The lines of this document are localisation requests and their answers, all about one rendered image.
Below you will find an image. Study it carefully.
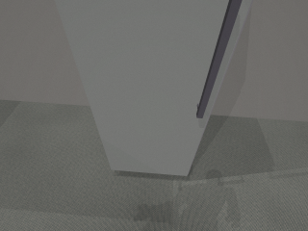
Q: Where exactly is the handle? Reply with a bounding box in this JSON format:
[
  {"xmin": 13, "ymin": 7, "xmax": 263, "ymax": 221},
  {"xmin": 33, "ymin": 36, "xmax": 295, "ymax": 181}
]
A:
[{"xmin": 196, "ymin": 0, "xmax": 243, "ymax": 118}]

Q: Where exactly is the fridge door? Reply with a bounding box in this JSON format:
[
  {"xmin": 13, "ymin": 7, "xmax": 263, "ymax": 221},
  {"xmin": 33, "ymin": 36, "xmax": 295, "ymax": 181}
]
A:
[{"xmin": 55, "ymin": 0, "xmax": 252, "ymax": 176}]

